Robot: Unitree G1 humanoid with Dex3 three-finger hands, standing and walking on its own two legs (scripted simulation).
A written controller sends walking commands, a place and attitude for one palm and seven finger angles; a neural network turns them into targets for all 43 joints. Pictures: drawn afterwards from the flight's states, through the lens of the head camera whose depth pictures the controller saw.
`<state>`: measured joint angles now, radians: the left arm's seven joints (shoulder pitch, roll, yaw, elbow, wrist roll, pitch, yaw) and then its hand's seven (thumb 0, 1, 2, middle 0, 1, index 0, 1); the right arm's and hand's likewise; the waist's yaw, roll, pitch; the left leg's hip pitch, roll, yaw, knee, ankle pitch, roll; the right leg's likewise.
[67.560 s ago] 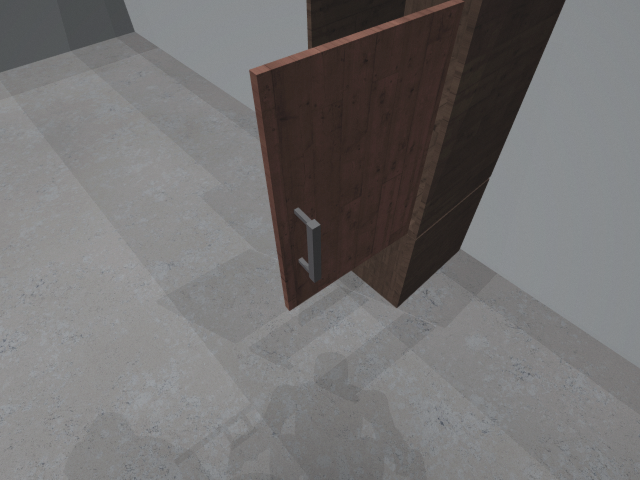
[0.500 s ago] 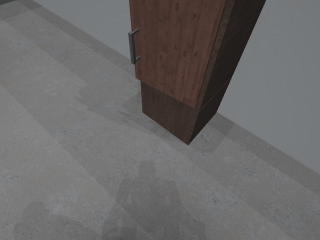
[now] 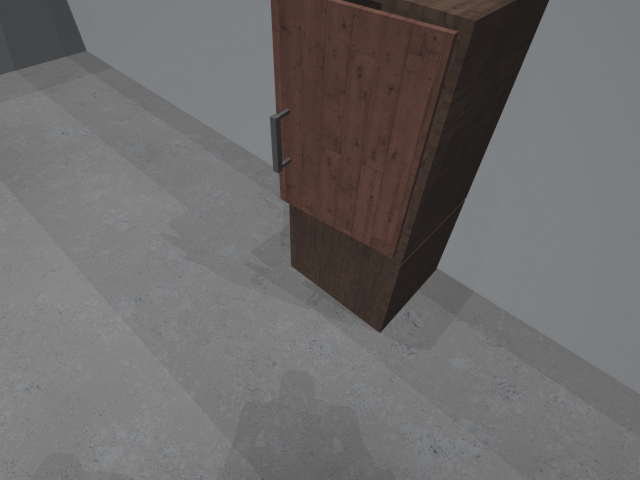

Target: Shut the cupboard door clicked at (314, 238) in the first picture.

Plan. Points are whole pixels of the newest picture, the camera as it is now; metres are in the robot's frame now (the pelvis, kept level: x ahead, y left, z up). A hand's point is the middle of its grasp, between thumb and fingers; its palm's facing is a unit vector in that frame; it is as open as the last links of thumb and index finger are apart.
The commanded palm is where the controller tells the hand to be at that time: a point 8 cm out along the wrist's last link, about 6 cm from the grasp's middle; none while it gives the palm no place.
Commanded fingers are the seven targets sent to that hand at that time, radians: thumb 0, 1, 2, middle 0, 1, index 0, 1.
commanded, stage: let the arm hang, fingers relaxed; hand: left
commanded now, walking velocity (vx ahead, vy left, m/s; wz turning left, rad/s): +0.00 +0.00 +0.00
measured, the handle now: (281, 141) +0.93 +0.15 -0.11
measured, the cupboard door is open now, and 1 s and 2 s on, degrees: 6 6 6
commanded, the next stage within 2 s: look to check the result in 0.12 s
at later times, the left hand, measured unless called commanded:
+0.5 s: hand out of the picture -0.05 +0.17 -0.18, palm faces +0.02 -0.99 -0.15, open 7.4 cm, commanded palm none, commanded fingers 0.00 0.90 0.90 -0.20 -0.30 -0.20 -0.30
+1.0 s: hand out of the picture -0.03 +0.19 -0.18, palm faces +0.09 -0.98 -0.19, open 7.4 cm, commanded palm none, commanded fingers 0.00 0.90 0.90 -0.20 -0.30 -0.20 -0.30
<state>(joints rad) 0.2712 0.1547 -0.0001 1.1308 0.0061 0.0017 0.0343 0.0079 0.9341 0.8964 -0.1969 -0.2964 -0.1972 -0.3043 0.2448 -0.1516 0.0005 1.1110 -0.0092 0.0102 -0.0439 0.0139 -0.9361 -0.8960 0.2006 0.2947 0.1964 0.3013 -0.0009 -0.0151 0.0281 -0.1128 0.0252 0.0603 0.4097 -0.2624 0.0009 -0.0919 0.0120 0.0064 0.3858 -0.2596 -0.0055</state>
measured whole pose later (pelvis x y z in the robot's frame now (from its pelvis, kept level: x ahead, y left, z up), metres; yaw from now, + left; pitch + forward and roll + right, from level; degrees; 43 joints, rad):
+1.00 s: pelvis -0.03 +0.02 -0.01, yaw +3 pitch -1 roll +0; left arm 0.27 0.16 0.03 1.10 0.01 0.02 0.03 0.00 0.91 0.90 -0.20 -0.30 -0.20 -0.30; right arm 0.29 -0.13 -0.01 1.10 -0.01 0.03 -0.03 0.00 -0.90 -0.90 0.20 0.29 0.20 0.30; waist -0.02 -0.02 0.07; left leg -0.21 -0.03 0.03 0.48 -0.25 0.04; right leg -0.19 -0.04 -0.03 0.50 -0.28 0.03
